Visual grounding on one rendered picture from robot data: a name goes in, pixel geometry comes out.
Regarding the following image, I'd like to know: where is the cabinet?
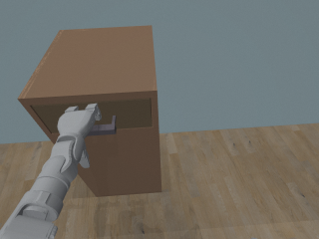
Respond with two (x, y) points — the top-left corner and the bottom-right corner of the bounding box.
(17, 25), (162, 197)

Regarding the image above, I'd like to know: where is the drawer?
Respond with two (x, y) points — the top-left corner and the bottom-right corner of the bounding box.
(32, 98), (153, 133)

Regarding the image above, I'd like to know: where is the robot left hand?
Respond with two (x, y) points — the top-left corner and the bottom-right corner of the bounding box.
(57, 104), (102, 168)

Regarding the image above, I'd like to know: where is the handle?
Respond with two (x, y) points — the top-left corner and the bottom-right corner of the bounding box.
(87, 116), (117, 136)

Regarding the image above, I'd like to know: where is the robot left forearm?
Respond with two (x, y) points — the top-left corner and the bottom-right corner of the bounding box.
(0, 132), (85, 239)

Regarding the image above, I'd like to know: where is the left robot upper arm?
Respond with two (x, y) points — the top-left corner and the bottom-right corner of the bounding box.
(2, 215), (58, 239)

